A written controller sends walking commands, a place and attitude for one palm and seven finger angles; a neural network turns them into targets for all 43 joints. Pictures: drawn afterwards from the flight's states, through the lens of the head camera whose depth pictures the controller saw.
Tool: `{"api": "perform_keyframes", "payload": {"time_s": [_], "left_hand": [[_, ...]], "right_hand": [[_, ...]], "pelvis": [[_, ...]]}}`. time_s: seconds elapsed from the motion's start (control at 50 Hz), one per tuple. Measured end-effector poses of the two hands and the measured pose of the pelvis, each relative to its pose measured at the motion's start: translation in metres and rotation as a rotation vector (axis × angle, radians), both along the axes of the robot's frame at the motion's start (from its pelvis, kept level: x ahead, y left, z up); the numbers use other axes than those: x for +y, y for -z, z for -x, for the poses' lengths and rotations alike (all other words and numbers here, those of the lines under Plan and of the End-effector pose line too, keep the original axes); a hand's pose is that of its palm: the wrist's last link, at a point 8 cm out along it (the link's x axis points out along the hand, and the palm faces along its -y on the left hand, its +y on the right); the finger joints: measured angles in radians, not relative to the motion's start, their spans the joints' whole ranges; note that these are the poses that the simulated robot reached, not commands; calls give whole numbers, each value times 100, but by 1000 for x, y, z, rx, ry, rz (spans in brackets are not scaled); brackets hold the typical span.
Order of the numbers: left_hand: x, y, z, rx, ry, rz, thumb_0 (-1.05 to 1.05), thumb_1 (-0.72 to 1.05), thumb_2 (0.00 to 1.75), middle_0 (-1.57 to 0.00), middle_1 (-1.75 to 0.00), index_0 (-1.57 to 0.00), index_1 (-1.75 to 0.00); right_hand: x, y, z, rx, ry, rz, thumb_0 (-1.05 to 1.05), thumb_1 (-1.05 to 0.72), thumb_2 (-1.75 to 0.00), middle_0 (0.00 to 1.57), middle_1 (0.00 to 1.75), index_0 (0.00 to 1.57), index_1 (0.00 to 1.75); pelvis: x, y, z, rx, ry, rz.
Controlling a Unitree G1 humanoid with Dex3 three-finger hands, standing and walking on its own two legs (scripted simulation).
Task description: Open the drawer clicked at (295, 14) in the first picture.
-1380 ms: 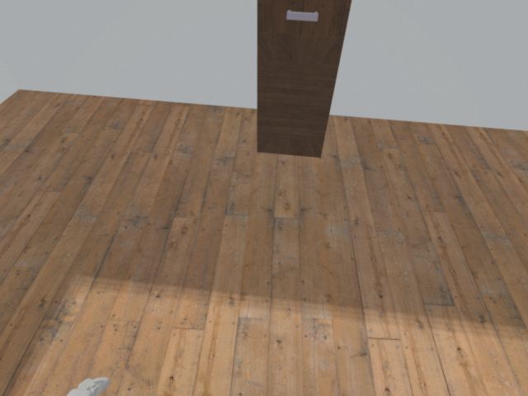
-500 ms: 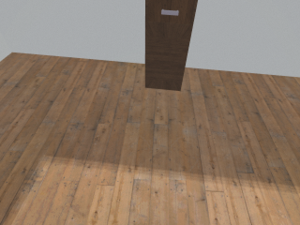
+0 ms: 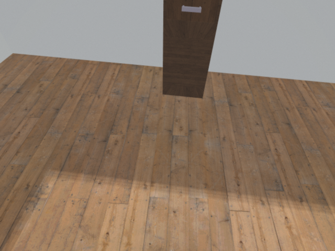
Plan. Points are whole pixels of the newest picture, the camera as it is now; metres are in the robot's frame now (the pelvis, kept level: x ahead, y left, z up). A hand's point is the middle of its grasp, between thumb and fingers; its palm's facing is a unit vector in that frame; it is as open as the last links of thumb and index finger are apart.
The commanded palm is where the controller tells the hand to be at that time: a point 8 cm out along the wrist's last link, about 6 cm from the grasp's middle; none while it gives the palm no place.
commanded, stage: look at it before walking up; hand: left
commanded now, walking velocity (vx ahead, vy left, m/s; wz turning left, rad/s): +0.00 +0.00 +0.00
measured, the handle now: (191, 8) +1.52 -0.06 +0.00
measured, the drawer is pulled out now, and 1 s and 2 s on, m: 0.00 0.00 0.00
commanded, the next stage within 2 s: walk to a spot facing it in 0.06 s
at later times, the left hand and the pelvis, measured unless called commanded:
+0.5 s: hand out of the picture +0.09 +0.17 -0.18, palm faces -0.12 -0.96 -0.25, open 7.4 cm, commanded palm none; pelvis +0.06 -0.03 -0.02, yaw -8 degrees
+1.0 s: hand (133, 243) +0.18 +0.11 -0.19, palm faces -0.14 -0.98 -0.16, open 7.4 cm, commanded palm none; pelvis +0.26 -0.06 -0.02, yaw -15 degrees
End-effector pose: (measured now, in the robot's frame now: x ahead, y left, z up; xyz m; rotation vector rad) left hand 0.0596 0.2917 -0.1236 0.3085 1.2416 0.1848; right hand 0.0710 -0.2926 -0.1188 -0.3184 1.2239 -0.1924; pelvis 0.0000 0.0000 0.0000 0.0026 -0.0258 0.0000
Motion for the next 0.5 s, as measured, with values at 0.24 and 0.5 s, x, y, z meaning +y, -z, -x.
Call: {"api": "perform_keyframes", "payload": {"time_s": [0.24,0.5], "left_hand": [[-2,0,-8,-3,-5,-4,1,91,90,-20,-30,-20,-30],[-73,23,-29,113,63,79,1,91,90,-20,-30,-20,-30]], "right_hand": [[3,1,-13,-16,-2,-4,0,-91,-90,21,30,20,30],[8,48,37,83,195,-139,0,-90,-90,21,30,20,30]], "pelvis": [[0,0,-8,3,10,-1],[-35,20,-57,2,144,-22]]}}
